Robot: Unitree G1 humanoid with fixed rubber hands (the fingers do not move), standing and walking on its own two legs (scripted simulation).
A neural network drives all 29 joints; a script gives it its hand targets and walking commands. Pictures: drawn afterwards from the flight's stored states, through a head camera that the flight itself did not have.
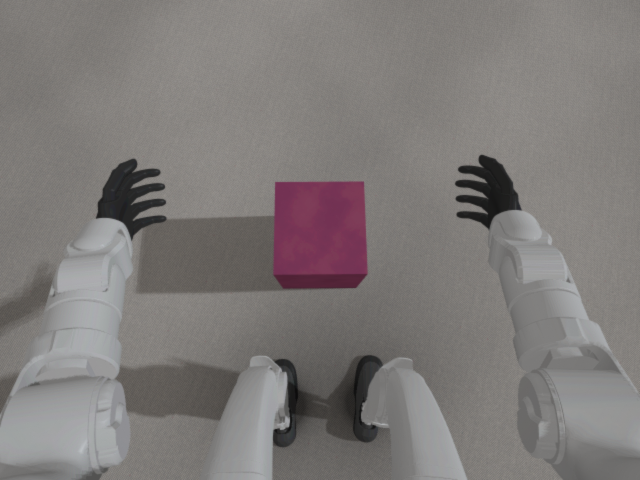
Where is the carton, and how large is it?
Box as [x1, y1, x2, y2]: [273, 181, 367, 288]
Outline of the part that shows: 363,181 275,182 273,274 283,288 356,287 367,273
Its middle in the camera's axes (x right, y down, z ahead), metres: +0.00 +0.00 +0.97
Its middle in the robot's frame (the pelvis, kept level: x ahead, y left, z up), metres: +0.51 +0.02 -0.55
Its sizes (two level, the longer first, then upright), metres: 0.210 0.200 0.250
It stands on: the floor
